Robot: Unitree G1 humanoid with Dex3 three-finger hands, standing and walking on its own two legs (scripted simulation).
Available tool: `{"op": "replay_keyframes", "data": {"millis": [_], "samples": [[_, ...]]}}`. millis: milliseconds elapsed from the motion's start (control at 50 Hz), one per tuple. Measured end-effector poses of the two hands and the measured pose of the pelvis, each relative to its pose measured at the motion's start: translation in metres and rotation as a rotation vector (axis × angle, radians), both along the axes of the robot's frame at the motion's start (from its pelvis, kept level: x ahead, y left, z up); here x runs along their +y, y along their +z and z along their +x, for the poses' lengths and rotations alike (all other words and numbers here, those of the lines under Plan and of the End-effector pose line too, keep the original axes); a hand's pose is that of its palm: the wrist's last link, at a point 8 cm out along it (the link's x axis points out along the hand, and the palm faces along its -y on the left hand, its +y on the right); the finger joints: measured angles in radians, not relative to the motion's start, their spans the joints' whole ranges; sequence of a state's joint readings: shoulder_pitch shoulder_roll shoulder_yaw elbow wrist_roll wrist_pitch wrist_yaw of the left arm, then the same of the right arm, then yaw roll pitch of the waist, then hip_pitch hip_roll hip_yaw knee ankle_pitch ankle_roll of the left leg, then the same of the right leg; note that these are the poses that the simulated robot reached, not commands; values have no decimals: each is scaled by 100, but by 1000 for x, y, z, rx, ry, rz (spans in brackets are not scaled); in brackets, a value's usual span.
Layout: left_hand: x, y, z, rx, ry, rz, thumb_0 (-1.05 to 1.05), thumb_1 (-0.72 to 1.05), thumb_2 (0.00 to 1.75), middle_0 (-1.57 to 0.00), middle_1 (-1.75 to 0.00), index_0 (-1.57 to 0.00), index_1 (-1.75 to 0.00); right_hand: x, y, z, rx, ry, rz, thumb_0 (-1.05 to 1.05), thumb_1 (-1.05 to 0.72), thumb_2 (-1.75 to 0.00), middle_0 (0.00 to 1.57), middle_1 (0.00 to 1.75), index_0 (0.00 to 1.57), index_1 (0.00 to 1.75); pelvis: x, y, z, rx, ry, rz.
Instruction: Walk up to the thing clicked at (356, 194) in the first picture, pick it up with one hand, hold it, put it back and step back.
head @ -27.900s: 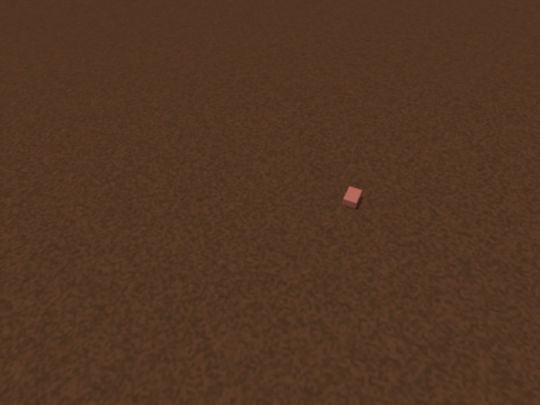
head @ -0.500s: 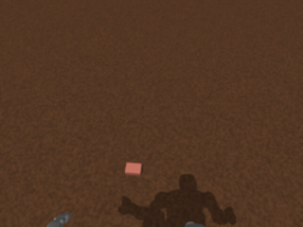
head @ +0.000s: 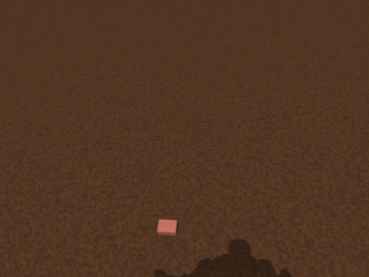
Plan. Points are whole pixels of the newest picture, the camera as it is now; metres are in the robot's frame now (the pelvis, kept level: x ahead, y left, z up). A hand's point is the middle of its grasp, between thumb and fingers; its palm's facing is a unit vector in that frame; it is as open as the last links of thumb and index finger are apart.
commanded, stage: walk up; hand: left
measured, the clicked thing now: (167, 227) +0.55 +0.19 -0.76
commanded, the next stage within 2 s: none
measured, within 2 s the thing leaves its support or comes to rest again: neither
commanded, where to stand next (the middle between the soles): +0.15 -0.03 m, yaw -4 degrees
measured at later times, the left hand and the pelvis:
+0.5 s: hand out of the picture +0.14 +0.25 -0.15, palm faces -0.02 -0.91 -0.42, open 7.4 cm; pelvis +0.05 -0.01 -0.01, yaw +0 degrees
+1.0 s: hand out of the picture +0.10 +0.26 -0.17, palm faces -0.07 -0.93 -0.35, open 7.4 cm; pelvis +0.02 +0.00 -0.02, yaw -2 degrees
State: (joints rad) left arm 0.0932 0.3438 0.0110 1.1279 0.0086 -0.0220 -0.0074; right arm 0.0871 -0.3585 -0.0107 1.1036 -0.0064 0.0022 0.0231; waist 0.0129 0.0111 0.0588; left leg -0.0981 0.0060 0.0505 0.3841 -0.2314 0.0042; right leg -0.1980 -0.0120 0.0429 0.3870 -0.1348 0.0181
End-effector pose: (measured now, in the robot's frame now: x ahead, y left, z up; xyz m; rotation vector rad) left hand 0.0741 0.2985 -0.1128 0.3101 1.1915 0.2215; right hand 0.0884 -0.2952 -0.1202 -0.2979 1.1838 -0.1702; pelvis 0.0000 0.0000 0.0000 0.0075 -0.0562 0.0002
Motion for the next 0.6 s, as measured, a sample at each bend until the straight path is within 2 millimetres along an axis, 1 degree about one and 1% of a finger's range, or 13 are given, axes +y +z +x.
{"op": "replay_keyframes", "data": {"millis": [60, 140, 200, 240, 280, 340, 400, 480, 540, 600], "samples": [[0, 0, 3, -2, -4, -5, 1, 91, 89, -20, -30, -21, -29, -1, 2, -1, 1, -4, -2, 1, -90, -90, 21, 30, 21, 30, 0, 1, 1, 0, -2, -1], [1, 1, 6, 9, -29, -1, 1, 91, 89, -20, -30, -21, -29, -10, 3, -6, -19, -26, -1, 0, -90, -90, 21, 30, 21, 30, -3, 0, 12, 1, -16, 1], [1, 2, 14, 22, -47, 23, 1, 91, 89, -20, -30, -21, -29, -23, -1, -15, -2, -50, -8, 0, -90, -90, 21, 30, 21, 30, -11, -4, 21, -4, -25, 13], [-1, 2, 20, 21, -53, 43, 1, 91, 89, -20, -30, -21, -29, -33, -7, -19, 30, -63, -10, 0, -90, -90, 21, 30, 21, 30, -18, -8, 29, -10, -30, 15], [-5, 1, 25, 17, -46, 63, 1, 91, 89, -20, -30, -21, -29, -42, -14, -20, 69, -76, -14, 1, -90, -90, 21, 30, 21, 30, -24, -11, 37, -14, -26, -4], [-12, 6, 31, 16, -43, 75, 1, 91, 89, -20, -30, -21, -29, -46, -18, -16, 114, -78, -18, 1, -91, -90, 20, 30, 20, 30, -26, -10, 46, -2, -23, -8], [-14, 10, 39, 8, -37, 81, 1, 91, 89, -20, -30, -21, -30, -45, -19, -7, 133, -67, -17, 1, -91, -90, 20, 30, 20, 30, -24, -7, 51, 4, -12, -14], [-10, 10, 56, -10, -32, 80, 1, 90, 89, -20, -30, -21, -30, -36, -20, 7, 139, -56, -20, 1, -91, -90, 20, 30, 20, 30, -17, -8, 55, 9, -3, -11], [-2, 2, 72, -26, -39, 69, 1, 90, 89, -20, -30, -21, -30, -27, -20, 16, 125, -44, -33, 1, -91, -90, 20, 30, 20, 30, -9, -12, 53, 15, 2, -3], [9, -12, 90, -55, -47, 49, 1, 90, 89, -20, -30, -21, -30, -18, -22, 22, 98, -31, -65, 0, -91, -90, 20, 30, 20, 30, 3, -23, 50, 19, 13, -7]]}}
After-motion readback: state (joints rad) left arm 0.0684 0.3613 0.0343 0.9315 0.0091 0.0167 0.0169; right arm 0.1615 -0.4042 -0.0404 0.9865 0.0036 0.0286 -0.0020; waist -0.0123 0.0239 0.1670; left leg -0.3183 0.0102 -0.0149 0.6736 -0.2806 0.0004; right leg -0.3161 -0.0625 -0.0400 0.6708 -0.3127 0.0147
